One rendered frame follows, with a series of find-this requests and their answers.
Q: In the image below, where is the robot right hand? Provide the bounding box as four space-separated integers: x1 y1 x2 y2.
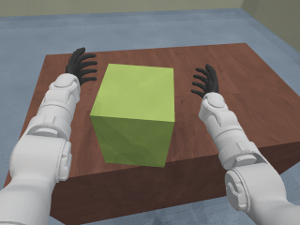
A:
190 64 219 98

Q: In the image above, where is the carton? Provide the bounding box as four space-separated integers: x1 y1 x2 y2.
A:
90 64 175 168

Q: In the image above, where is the robot left forearm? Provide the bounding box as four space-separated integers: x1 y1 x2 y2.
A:
8 73 81 179

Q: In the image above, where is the pedestal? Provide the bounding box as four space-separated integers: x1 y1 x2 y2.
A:
3 42 300 225

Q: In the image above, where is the robot right upper arm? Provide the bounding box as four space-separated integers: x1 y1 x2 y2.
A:
224 162 300 225

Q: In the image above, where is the robot left upper arm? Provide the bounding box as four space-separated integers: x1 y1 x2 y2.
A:
0 135 72 225

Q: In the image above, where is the robot left hand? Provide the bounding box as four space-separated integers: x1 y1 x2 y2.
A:
65 47 98 86

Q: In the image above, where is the robot right forearm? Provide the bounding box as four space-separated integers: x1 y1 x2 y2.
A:
199 92 287 198

